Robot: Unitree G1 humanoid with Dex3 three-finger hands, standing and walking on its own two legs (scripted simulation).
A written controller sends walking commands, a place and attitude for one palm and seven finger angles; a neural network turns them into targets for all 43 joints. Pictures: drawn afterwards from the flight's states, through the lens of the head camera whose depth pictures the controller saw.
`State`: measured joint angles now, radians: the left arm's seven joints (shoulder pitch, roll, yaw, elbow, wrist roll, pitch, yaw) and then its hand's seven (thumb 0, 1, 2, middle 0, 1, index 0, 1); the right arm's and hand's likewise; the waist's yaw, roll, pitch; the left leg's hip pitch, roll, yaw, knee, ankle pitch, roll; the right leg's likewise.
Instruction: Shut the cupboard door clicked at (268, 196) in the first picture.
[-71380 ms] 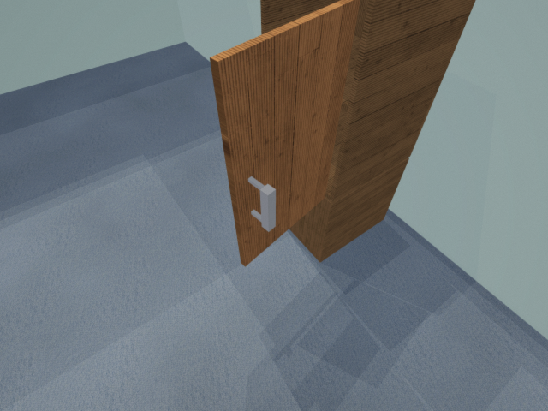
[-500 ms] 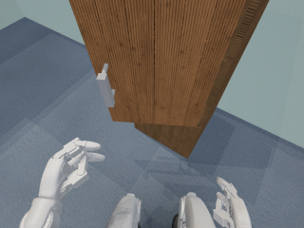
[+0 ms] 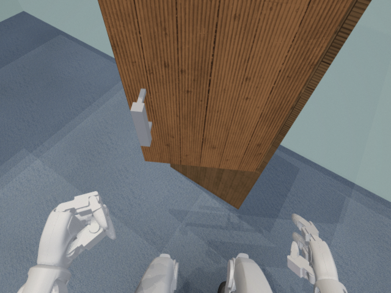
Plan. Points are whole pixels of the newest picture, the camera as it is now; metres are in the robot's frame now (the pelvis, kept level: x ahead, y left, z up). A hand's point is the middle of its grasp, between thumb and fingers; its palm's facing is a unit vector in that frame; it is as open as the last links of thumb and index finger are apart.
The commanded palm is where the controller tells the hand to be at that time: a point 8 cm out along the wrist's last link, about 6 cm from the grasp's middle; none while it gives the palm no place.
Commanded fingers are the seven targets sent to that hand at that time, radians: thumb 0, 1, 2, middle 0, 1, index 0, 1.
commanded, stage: raise the hand and make a fist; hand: left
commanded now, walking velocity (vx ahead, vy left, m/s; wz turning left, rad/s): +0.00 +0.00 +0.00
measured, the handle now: (144, 118) +0.47 +0.16 +0.04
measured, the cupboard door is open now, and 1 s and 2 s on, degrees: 29 29 29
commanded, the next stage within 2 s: bring the fist close to the handle in 0.68 s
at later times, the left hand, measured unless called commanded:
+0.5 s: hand (107, 224) +0.23 +0.17 +0.05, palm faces -0.03 -1.00 -0.03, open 3.1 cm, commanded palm +0.20 +0.23 +0.05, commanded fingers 0.00 0.90 0.90 -1.30 -1.50 -1.30 -1.50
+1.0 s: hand (115, 215) +0.25 +0.16 +0.04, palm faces -0.05 -1.00 -0.03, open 3.1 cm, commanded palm +0.24 +0.21 +0.05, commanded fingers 0.00 0.90 0.90 -1.30 -1.50 -1.30 -1.50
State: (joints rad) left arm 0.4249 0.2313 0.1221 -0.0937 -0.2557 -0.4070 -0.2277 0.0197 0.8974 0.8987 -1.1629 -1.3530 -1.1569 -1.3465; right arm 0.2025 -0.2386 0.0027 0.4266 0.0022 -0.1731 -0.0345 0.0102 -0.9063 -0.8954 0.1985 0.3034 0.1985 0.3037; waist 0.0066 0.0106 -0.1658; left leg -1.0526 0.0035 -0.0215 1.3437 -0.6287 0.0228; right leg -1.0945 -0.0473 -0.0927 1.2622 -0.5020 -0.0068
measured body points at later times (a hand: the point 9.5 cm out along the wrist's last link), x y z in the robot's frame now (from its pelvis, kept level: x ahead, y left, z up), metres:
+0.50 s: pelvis +0.00 -0.01 +0.00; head +0.09 +0.00 +0.44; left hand +0.23 +0.23 +0.05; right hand +0.19 -0.25 -0.08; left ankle +0.01 +0.10 -0.62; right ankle +0.06 -0.13 -0.62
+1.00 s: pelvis -0.01 -0.01 -0.01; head +0.09 -0.01 +0.43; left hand +0.24 +0.22 +0.05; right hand +0.19 -0.25 -0.08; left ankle +0.01 +0.10 -0.62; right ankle +0.06 -0.13 -0.62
